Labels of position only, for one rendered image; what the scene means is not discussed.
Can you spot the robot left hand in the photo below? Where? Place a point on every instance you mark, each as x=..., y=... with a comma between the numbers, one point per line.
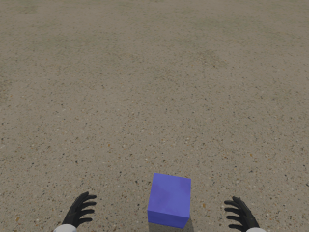
x=73, y=216

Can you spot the robot right hand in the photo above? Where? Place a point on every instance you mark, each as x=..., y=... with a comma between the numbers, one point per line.
x=246, y=219

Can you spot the carton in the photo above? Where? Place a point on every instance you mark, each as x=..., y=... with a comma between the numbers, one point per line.
x=169, y=202

